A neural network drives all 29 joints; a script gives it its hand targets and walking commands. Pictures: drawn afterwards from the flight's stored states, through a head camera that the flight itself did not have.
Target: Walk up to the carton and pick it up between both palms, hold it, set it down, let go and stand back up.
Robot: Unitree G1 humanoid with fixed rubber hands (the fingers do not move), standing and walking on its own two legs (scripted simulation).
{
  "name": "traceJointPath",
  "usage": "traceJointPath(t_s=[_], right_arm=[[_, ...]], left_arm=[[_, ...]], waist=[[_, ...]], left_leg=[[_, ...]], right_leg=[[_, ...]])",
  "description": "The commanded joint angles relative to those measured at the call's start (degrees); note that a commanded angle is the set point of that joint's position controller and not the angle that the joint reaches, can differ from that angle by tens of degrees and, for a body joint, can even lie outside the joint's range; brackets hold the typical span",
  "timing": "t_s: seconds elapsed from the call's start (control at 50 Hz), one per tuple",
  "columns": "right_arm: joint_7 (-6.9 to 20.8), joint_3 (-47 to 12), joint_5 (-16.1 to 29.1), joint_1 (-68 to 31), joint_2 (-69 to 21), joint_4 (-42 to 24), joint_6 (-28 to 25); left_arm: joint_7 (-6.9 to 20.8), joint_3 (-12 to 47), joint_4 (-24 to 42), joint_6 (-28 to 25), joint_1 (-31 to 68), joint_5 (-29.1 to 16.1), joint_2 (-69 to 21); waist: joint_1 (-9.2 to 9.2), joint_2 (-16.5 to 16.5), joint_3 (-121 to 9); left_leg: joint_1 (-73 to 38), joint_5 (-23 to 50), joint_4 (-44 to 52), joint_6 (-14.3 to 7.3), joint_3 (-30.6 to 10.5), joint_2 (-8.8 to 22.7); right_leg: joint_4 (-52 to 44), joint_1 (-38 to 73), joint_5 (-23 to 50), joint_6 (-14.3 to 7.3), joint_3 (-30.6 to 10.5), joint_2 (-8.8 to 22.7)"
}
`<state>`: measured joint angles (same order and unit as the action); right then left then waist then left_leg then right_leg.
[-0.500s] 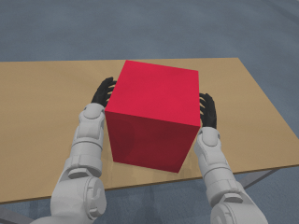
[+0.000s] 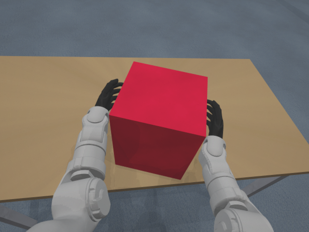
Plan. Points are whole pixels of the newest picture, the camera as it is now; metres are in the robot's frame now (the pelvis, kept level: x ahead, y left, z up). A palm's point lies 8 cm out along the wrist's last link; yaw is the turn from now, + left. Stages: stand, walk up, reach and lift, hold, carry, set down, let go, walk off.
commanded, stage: set down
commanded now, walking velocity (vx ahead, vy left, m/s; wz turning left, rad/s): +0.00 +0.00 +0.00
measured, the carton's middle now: (158, 123) +0.40 +0.00 +0.01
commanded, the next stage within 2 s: none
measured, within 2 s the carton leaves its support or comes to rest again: neither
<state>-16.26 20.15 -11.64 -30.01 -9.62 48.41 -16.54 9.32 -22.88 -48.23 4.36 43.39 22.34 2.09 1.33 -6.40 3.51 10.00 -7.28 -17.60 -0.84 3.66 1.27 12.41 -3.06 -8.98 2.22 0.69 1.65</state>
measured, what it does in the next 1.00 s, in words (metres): stands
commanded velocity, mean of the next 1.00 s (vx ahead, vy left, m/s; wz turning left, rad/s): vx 0.00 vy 0.00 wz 0.00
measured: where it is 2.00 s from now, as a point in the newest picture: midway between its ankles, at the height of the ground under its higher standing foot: outside the picture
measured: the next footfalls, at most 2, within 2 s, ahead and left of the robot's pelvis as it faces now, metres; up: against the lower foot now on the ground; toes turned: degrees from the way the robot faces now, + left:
none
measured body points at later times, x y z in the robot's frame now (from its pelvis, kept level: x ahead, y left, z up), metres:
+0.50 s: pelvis -0.01 +0.00 +0.00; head +0.03 +0.04 +0.45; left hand +0.42 +0.16 +0.06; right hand +0.37 -0.14 +0.06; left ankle +0.02 +0.11 -0.75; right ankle -0.03 -0.14 -0.75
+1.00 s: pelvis -0.01 +0.00 +0.00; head +0.05 +0.05 +0.44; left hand +0.42 +0.16 +0.06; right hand +0.37 -0.14 +0.05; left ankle +0.02 +0.11 -0.75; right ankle -0.03 -0.14 -0.75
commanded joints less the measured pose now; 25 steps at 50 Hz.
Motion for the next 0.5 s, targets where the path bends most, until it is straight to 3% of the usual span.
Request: traceJointPath(t_s=[0.0,0.02,0.04,0.06,0.18,0.32,0.48], right_arm=[[8.5,-15.7,-5.6,-32.5,-27.3,-2.7,-3.1],[9.3,-17.1,-4.3,-35.9,-25.3,-4.5,-4.2],[9.5,-16.4,-4.5,-35.3,-25.4,-3.4,-4.5],[9.6,-16.0,-4.8,-35.0,-25.2,-2.6,-4.7],[9.5,-13.1,-7.8,-32.8,-26.6,-0.3,-4.3],[9.4,-10.5,-11.0,-30.5,-27.8,1.7,-4.2],[9.3,-8.5,-12.5,-28.0,-27.5,3.5,-4.6]], left_arm=[[5.0,12.2,-0.5,-3.2,27.4,0.1,-31.0],[4.3,12.2,0.0,-4.0,27.3,0.1,-30.8],[3.9,12.8,-0.5,-4.2,27.8,0.3,-31.5],[3.7,12.2,-1.2,-4.5,26.9,0.6,-31.3],[3.7,10.9,-2.7,-5.6,27.1,1.1,-30.9],[4.3,7.4,-4.8,-6.4,26.3,2.8,-29.2],[4.5,5.1,-4.7,-6.4,24.4,4.8,-28.4]], waist=[[0.17,8.3,-22.0],[-5.48,11.6,-23.1],[-3.20,11.1,-23.6],[-4.26,11.7,-23.0],[-2.20,8.4,-22.4],[-2.60,6.6,-19.3],[-2.83,7.4,-16.7]], left_leg=[[-13.6,10.5,0.3,1.0,4.2,-0.4],[-13.1,14.9,-0.5,2.5,5.3,0.2],[-14.7,15.9,-0.9,2.8,5.1,0.3],[-14.4,16.2,-1.1,2.9,5.2,0.1],[-11.0,9.7,0.5,1.3,5.5,-0.2],[-7.3,5.5,2.2,-0.2,6.0,-0.5],[-7.3,6.3,2.2,0.0,6.1,-0.4]], right_leg=[[-0.8,-1.4,7.2,0.2,5.9,-2.5],[-0.3,-3.5,6.1,-1.1,6.8,-3.7],[-0.8,-3.7,5.4,-1.2,6.9,-4.0],[-0.9,-4.3,5.1,-1.3,6.9,-4.0],[-1.2,-2.5,3.2,-0.6,6.0,-3.1],[-1.1,-0.2,3.2,0.2,5.5,-2.3],[-1.1,-1.0,2.8,0.4,5.9,-2.6]])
